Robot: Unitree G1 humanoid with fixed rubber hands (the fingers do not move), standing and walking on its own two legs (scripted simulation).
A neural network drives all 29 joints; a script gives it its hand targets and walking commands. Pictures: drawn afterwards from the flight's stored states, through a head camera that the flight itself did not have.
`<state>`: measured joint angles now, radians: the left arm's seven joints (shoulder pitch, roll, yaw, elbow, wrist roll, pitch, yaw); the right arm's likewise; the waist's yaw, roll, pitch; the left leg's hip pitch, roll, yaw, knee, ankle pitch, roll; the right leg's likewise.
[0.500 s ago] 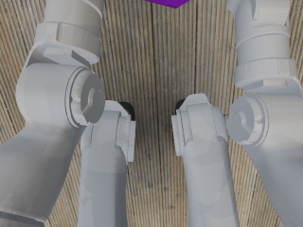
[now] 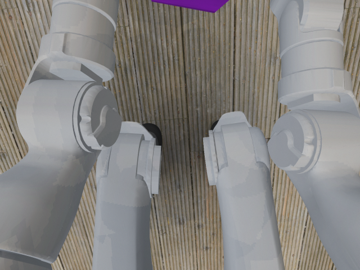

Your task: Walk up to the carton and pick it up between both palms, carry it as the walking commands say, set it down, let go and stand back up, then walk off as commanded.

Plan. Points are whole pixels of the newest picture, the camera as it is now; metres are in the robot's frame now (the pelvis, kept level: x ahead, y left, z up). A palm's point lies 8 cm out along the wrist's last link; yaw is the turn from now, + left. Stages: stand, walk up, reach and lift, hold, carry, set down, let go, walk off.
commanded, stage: set down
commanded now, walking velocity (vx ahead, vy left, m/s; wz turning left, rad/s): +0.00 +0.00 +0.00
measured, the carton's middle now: out of the picture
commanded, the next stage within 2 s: none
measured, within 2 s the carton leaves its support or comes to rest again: neither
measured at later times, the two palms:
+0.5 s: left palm out of the picture +0.59 +0.09 -0.17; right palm out of the picture +0.54 -0.16 -0.19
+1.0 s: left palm out of the picture +0.59 +0.09 -0.18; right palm out of the picture +0.54 -0.16 -0.19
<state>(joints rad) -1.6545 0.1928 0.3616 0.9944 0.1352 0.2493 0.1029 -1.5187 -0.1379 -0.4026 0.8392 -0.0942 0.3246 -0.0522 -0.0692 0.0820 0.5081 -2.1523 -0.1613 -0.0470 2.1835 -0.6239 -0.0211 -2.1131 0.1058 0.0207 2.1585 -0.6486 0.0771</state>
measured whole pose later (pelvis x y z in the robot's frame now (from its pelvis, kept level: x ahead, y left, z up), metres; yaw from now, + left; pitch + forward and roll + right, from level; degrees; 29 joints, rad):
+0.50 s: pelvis +0.00 +0.00 -0.01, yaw +0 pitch +33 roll -3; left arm -1.65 0.21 0.36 1.04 0.13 0.23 0.08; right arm -1.51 -0.12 -0.46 0.85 -0.16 0.29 0.00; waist -0.07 0.09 0.51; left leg -2.15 -0.16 -0.04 2.21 -0.64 -0.02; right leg -2.11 0.10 0.02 2.19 -0.67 0.08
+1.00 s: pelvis +0.00 +0.00 +0.00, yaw +0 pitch +34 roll -3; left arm -1.68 0.26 0.30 1.11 0.12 0.19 0.07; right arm -1.54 -0.11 -0.50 0.94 -0.19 0.21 -0.04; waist -0.08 0.07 0.52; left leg -2.15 -0.16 -0.05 2.21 -0.64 -0.03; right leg -2.11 0.11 0.02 2.18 -0.67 0.07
